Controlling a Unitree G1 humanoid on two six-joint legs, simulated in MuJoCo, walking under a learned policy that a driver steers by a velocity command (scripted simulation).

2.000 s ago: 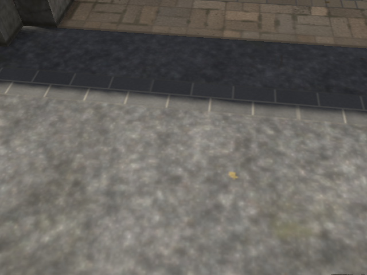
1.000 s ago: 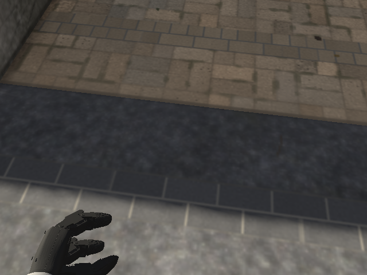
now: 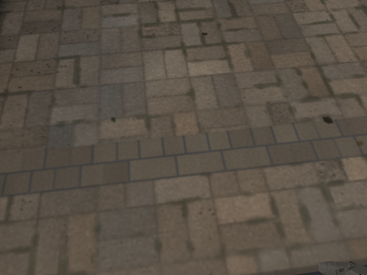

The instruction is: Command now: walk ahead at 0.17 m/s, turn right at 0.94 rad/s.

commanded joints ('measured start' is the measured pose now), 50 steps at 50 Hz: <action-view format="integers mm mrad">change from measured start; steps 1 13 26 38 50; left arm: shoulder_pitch -37 -3 -44 10 7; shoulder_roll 142 79 23 163 118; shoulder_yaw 43 18 13 61 39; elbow -119 -122 -75 3 -7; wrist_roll -5 11 5 59 24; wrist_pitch -9 68 58 8 36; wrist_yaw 24 90 78 60 88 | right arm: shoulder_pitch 95 -76 51 85 11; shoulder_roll -196 -110 -216 -140 -95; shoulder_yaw -66 -55 -103 -124 -86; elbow -61 -93 -77 -135 -181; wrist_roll -14 -4 17 49 23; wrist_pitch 19 30 80 108 122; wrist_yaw -14 -5 5 -18 28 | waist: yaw -70 25 -33 -34 38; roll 55 -133 149 -258 -118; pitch -222 -249 -158 -202 -148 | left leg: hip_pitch -125 -33 250 -190 -209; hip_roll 35 21 171 -113 101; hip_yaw -51 -11 -313 -93 110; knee -146 -623 -1045 -595 -418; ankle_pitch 22 270 404 -104 117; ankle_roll -19 -35 219 47 -70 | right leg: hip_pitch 235 226 -12 411 454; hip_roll -302 -249 -107 -541 -476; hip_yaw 491 466 62 487 44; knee -230 -103 323 -306 -226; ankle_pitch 407 210 -413 63 379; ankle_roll -167 -41 265 -54 -78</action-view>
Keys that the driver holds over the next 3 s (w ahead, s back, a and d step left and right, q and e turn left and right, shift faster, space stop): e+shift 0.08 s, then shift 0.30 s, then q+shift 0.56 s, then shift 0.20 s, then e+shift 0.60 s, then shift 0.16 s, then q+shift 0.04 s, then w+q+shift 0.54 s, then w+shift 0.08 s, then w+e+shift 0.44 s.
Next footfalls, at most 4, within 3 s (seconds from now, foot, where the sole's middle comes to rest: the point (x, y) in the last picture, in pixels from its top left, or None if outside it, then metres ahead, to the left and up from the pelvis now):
0.34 left None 0.25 0.18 -0.75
0.72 right None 0.14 -0.03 -0.75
1.16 left None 0.15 0.24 -0.75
1.64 right None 0.17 -0.01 -0.75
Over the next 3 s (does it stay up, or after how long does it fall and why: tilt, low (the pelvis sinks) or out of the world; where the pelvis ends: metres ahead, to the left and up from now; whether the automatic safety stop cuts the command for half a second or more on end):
stays up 0.88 0.26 0.01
